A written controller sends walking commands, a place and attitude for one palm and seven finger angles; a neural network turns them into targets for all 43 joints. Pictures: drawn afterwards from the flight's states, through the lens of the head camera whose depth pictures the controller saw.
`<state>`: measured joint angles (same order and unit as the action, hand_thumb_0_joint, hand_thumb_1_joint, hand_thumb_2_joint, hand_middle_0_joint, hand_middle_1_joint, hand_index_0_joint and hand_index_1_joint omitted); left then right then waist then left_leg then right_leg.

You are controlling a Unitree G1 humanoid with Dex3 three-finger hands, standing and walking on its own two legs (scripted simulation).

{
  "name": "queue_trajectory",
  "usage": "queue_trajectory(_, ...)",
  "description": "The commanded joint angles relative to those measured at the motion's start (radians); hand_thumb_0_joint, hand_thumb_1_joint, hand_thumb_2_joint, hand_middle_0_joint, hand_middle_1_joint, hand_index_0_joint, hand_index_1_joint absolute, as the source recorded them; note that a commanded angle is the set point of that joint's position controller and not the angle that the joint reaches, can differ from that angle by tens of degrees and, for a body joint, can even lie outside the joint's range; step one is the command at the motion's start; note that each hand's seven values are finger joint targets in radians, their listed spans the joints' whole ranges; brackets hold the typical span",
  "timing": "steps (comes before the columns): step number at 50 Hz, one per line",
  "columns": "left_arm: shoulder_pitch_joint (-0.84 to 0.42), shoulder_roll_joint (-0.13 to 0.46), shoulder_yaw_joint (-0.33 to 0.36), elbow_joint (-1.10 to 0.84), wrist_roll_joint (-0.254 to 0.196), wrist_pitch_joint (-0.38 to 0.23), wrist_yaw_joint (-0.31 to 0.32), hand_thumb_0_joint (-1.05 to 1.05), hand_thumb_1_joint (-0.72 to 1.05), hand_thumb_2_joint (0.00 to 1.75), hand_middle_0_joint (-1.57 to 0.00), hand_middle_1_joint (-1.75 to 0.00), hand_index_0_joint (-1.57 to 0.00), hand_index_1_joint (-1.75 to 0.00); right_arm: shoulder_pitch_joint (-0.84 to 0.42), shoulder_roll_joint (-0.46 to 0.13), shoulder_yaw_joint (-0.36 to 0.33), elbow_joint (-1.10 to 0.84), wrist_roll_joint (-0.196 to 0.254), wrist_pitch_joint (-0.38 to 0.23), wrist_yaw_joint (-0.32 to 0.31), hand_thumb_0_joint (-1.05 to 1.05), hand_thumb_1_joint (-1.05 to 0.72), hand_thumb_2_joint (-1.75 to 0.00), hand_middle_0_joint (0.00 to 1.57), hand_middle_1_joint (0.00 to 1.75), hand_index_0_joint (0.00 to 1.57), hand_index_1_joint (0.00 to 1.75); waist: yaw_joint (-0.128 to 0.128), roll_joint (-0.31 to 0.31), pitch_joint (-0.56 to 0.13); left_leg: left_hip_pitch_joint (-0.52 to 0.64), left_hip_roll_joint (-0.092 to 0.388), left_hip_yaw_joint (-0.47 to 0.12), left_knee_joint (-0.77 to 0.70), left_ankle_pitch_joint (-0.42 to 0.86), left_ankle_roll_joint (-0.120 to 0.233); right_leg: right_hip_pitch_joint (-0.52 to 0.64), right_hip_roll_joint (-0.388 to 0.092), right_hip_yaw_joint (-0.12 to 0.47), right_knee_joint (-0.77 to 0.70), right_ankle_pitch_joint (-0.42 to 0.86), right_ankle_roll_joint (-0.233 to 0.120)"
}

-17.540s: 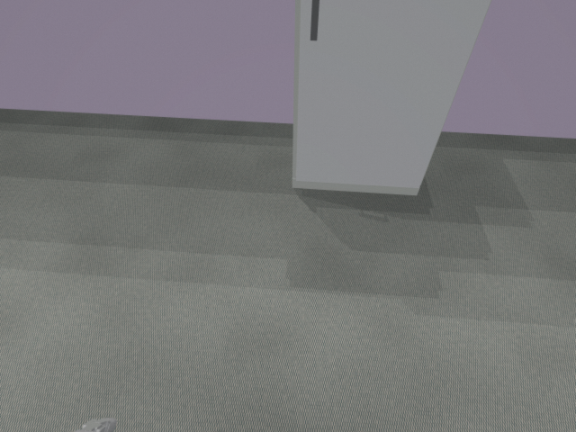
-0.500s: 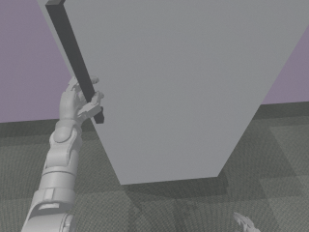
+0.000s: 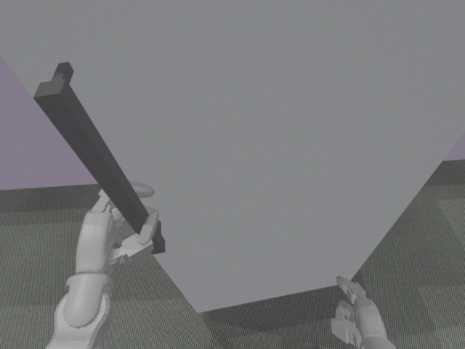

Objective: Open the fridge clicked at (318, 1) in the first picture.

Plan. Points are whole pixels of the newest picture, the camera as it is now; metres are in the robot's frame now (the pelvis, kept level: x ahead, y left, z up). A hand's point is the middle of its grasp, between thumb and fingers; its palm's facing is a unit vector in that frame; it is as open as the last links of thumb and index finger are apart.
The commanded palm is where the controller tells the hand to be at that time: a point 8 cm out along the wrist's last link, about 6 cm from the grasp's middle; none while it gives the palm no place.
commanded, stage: walk backward, drawing the door open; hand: left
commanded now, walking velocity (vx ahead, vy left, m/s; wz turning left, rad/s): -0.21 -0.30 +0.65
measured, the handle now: (124, 183) +0.31 +0.16 +0.17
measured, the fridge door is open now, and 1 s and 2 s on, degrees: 8 28 65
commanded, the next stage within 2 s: none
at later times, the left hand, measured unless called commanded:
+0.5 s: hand (159, 268) +0.21 +0.11 +0.11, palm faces +0.40 -0.88 -0.24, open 6.4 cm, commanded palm +0.16 +0.14 +0.11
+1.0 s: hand out of the picture +0.10 +0.03 +0.11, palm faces +0.75 -0.59 -0.29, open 6.5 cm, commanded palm +0.04 +0.04 +0.11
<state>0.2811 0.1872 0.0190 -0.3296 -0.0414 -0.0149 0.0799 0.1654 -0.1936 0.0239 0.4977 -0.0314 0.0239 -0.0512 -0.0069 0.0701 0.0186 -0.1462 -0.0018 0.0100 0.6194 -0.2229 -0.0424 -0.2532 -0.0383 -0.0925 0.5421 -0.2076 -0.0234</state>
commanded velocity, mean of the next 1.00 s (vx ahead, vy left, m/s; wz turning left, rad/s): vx -0.22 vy -0.29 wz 0.64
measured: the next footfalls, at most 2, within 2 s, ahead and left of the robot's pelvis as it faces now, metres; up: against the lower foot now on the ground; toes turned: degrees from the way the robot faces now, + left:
left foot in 0.22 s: +0.10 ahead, +0.13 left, +0.00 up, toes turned +9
right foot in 0.44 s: +0.12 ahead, -0.16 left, +0.00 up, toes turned +14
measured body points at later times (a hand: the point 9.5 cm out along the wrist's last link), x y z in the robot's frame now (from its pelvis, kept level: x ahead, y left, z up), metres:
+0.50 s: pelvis +0.01 -0.10 -0.02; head +0.03 -0.11 +0.43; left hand +0.19 +0.15 +0.12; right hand +0.23 -0.24 -0.12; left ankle +0.04 +0.10 -0.73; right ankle +0.08 -0.17 -0.75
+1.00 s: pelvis +0.02 -0.26 -0.02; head +0.06 -0.26 +0.42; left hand +0.06 +0.06 +0.12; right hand +0.27 -0.31 -0.13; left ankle -0.10 -0.07 -0.75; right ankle +0.15 -0.33 -0.75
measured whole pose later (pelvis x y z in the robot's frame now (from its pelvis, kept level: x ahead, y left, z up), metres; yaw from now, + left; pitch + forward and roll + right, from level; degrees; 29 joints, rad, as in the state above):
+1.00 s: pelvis +0.02 -0.26 -0.02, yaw +40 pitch -1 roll +0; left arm 0.31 0.24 0.10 -0.39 -0.03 -0.05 0.11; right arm 0.23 -0.13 0.03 0.61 -0.01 -0.15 -0.08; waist -0.01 0.07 0.07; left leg -0.29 0.12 -0.17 0.55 -0.27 -0.09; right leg -0.36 -0.03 -0.02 0.62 -0.31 0.06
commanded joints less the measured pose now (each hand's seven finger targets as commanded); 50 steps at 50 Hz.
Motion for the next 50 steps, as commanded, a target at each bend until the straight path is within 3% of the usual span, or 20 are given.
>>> queue_trajectory(1, -0.006, 0.106, 0.104, -0.227, 0.011, -0.123, 0.01, 0.0, 0.9, 0.9, -0.45, -1.4, -0.45, -1.4, -0.101, -0.066, -0.016, -0.174, 0.011, -0.08, -0.032, 0.0, -0.9, -0.9, 0.2, 0.3, 0.2, 0.3, 0.08, -0.428, -0.204, -0.532, -0.119, -0.032, 0.518, -0.33, 0.024, 0.507, -0.29, 0.144, -0.039, 1.31, -0.16)
queue_trajectory(3, -0.034, 0.099, 0.11, -0.242, 0.042, -0.132, 0.011, 0.0, 0.9, 0.9, -0.45, -1.4, -0.45, -1.4, -0.093, -0.055, -0.001, -0.143, -0.019, -0.092, -0.034, 0.0, -0.9, -0.9, 0.2, 0.3, 0.2, 0.3, 0.062, -0.324, -0.169, -0.556, -0.037, -0.063, 0.464, -0.304, 0.023, 0.446, -0.304, 0.124, -0.016, 1.103, -0.158)
queue_trajectory(7, -0.055, 0.057, 0.051, -0.337, 0.043, -0.143, 0.002, 0.0, 0.9, 0.9, -0.45, -1.4, -0.45, -1.4, -0.092, -0.036, 0.016, -0.125, -0.018, -0.062, -0.051, 0.0, -0.9, -0.9, 0.2, 0.3, 0.2, 0.3, 0.02, -0.199, -0.253, -0.208, 0.008, 0.102, 0.074, 0.009, 0.02, 0.235, -0.192, -0.063, -0.021, 0.759, -0.086)
queue_trajectory(9, -0.059, 0.034, -0.01, -0.367, 0.029, -0.138, 0.002, 0.0, 0.9, 0.9, -0.45, -1.4, -0.45, -1.4, -0.074, -0.057, -0.01, -0.117, -0.002, -0.07, -0.067, 0.0, -0.9, -0.9, 0.2, 0.3, 0.2, 0.3, -0.022, -0.148, -0.297, 0.093, 0.017, 0.078, -0.146, 0.311, 0.041, 0.066, -0.108, -0.106, 0.168, 0.52, -0.016)
queue_trajectory(11, -0.051, 0.023, -0.052, -0.392, 0.026, -0.15, 0.02, 0.0, 0.9, 0.9, -0.45, -1.4, -0.45, -1.4, -0.095, -0.1, -0.026, -0.128, 0.0, -0.091, -0.049, 0.0, -0.9, -0.9, 0.2, 0.3, 0.2, 0.3, -0.006, 0.153, -0.318, 0.29, 0.361, -0.455, -0.312, 0.918, 0.232, -0.192, 0.083, 0.049, 0.583, -0.395, 0.073)
queue_trajectory(14, -0.032, 0.078, 0.009, -0.424, 0.071, -0.149, 0.033, 0.0, 0.9, 0.9, -0.45, -1.4, -0.45, -1.4, -0.105, -0.062, -0.024, -0.085, -0.029, -0.126, -0.028, 0.0, -0.9, -0.9, 0.2, 0.3, 0.2, 0.3, -0.015, 0.079, -0.194, 0.156, 0.404, -0.573, -0.308, 0.715, 0.269, -0.316, 0.033, 0.182, 0.631, -0.351, 0.071)
queue_trajectory(19, -0.027, 0.061, 0.012, -0.376, 0.041, -0.097, 0.052, 0.0, 0.9, 0.9, -0.45, -1.4, -0.45, -1.4, -0.134, -0.064, -0.028, -0.078, -0.001, -0.147, -0.031, 0.0, -0.9, -0.9, 0.2, 0.3, 0.2, 0.3, -0.001, 0.138, -0.176, -0.218, 0.234, -0.288, -0.329, 0.032, 0.154, 0.082, 0.054, 0.105, 0.102, -0.211, 0.041)
queue_trajectory(21, -0.027, 0.069, 0.018, -0.385, 0.044, -0.094, 0.05, 0.0, 0.9, 0.9, -0.45, -1.4, -0.45, -1.4, -0.133, -0.059, -0.029, -0.089, 0.008, -0.143, -0.034, 0.0, -0.9, -0.9, 0.2, 0.3, 0.2, 0.3, -0.004, 0.059, -0.128, -0.327, 0.124, -0.185, -0.27, -0.224, 0.102, 0.133, 0.017, 0.121, -0.146, -0.094, 0.021)
queue_trajectory(23, -0.056, 0.156, 0.097, -0.428, 0.052, -0.092, 0.057, 0.0, 0.9, 0.9, -0.45, -1.4, -0.45, -1.4, -0.117, -0.033, -0.028, -0.06, 0.004, -0.135, -0.032, 0.0, -0.9, -0.9, 0.2, 0.3, 0.2, 0.3, -0.009, -0.211, -0.134, -0.208, -0.033, 0.03, 0.206, -0.227, 0.007, -0.167, -0.257, 0.312, -0.376, -0.294, -0.105)
queue_trajectory(24, -0.054, 0.148, 0.109, -0.404, 0.054, -0.083, 0.056, 0.0, 0.9, 0.9, -0.45, -1.4, -0.45, -1.4, -0.131, -0.044, -0.04, -0.047, 0.003, -0.139, -0.041, 0.0, -0.9, -0.9, 0.2, 0.3, 0.2, 0.3, 0.017, -0.254, -0.149, -0.24, -0.029, 0.033, 0.478, -0.284, 0.014, -0.211, -0.306, 0.318, -0.369, -0.248, -0.159)
queue_trajectory(28, -0.059, 0.106, 0.076, -0.351, 0.057, -0.115, 0.021, 0.0, 0.9, 0.9, -0.45, -1.4, -0.45, -1.4, -0.099, -0.023, -0.026, -0.04, -0.01, -0.161, -0.057, 0.0, -0.9, -0.9, 0.2, 0.3, 0.2, 0.3, 0.003, -0.174, -0.16, -0.331, 0.049, 0.061, 0.484, -0.27, -0.003, 0.024, -0.258, 0.067, -0.179, 0.347, -0.18)
queue_trajectory(34, -0.037, 0.069, 0.028, -0.397, 0.04, -0.137, 0.015, 0.0, 0.9, 0.9, -0.45, -1.4, -0.45, -1.4, 0.024, -0.046, -0.034, -0.066, -0.016, -0.193, -0.079, 0.0, -0.9, -0.9, 0.2, 0.3, 0.2, 0.3, -0.019, -0.142, -0.254, -0.142, 0.048, 0.098, -0.045, -0.135, 0.025, 0.132, -0.214, 0.012, -0.02, 0.498, -0.138)
queue_trajectory(35, -0.067, 0.063, 0.005, -0.421, 0.034, -0.144, 0.016, 0.0, 0.9, 0.9, -0.45, -1.4, -0.45, -1.4, 0.061, -0.062, -0.043, -0.07, -0.013, -0.196, -0.081, 0.0, -0.9, -0.9, 0.2, 0.3, 0.2, 0.3, -0.055, -0.065, -0.263, 0.009, 0.084, 0.025, -0.178, 0.01, 0.039, 0.015, -0.167, -0.023, 0.136, 0.406, -0.086)
queue_trajectory(37, -0.104, 0.084, 0.004, -0.429, 0.05, -0.173, 0.016, 0.0, 0.9, 0.9, -0.45, -1.4, -0.45, -1.4, 0.041, -0.119, -0.069, -0.087, -0.026, -0.208, -0.072, 0.0, -0.9, -0.9, 0.2, 0.3, 0.2, 0.3, -0.035, 0.24, -0.199, 0.356, 0.537, -0.592, -0.3, 0.959, 0.231, -0.522, 0.011, 0.032, 0.502, -0.346, 0.092)
queue_trajectory(38, -0.07, 0.099, 0.031, -0.355, 0.101, -0.186, 0.022, 0.0, 0.9, 0.9, -0.45, -1.4, -0.45, -1.4, 0.031, -0.129, -0.077, -0.094, -0.024, -0.2, -0.059, 0.0, -0.9, -0.9, 0.2, 0.3, 0.2, 0.3, -0.035, 0.158, -0.19, 0.378, 0.563, -0.626, -0.231, 1.097, 0.288, -0.589, 0.001, 0.093, 0.598, -0.39, 0.081)
queue_trajectory(40, -0.144, 0.138, 0.073, -0.441, 0.105, -0.209, 0.005, 0.0, 0.9, 0.9, -0.45, -1.4, -0.45, -1.4, -0.018, -0.107, -0.078, -0.052, -0.018, -0.213, -0.042, 0.0, -0.9, -0.9, 0.2, 0.3, 0.2, 0.3, -0.025, 0.153, -0.138, 0.27, 0.454, -0.455, -0.194, 0.915, 0.239, -0.579, -0.01, 0.147, 0.625, -0.28, 0.082)
queue_trajectory(43, -0.11, 0.079, 0.06, -0.368, 0.069, -0.173, 0.014, 0.0, 0.9, 0.9, -0.45, -1.4, -0.45, -1.4, -0.049, -0.117, -0.089, -0.035, 0.001, -0.223, -0.034, 0.0, -0.9, -0.9, 0.2, 0.3, 0.2, 0.3, -0.001, 0.143, -0.116, -0.021, 0.299, -0.213, -0.238, 0.498, 0.14, -0.22, 0.007, 0.09, 0.391, -0.116, 0.077)
queue_trajectory(47, -0.075, 0.113, 0.117, -0.316, 0.039, -0.151, 0.037, 0.0, 0.9, 0.9, -0.45, -1.4, -0.45, -1.4, -0.081, -0.098, -0.068, -0.046, 0.029, -0.224, -0.037, 0.0, -0.9, -0.9, 0.2, 0.3, 0.2, 0.3, 0.006, 0.194, -0.106, -0.274, 0.224, -0.187, -0.261, -0.079, 0.131, 0.119, 0.061, 0.015, 0.09, -0.129, 0.088)
queue_trajectory(49, -0.08, 0.15, 0.146, -0.347, 0.042, -0.155, 0.044, 0.0, 0.9, 0.9, -0.45, -1.4, -0.45, -1.4, -0.071, -0.063, -0.055, -0.038, 0.036, -0.218, -0.033, 0.0, -0.9, -0.9, 0.2, 0.3, 0.2, 0.3, 0.001, -0.01, -0.101, -0.268, 0.081, -0.109, -0.062, -0.214, 0.073, 0.107, -0.01, 0.049, -0.163, -0.036, 0.07)
queue_trajectory(50, -0.082, 0.238, 0.219, -0.37, 0.047, -0.154, 0.053, 0.0, 0.9, 0.9, -0.45, -1.4, -0.45, -1.4, -0.082, -0.032, -0.05, -0.037, 0.031, -0.209, -0.031, 0.0, -0.9, -0.9, 0.2, 0.3, 0.2, 0.3, -0.003, -0.269, -0.112, -0.339, -0.016, 0.006, 0.22, -0.296, 0.022, 0.067, -0.21, 0.247, -0.25, 0.003, -0.013)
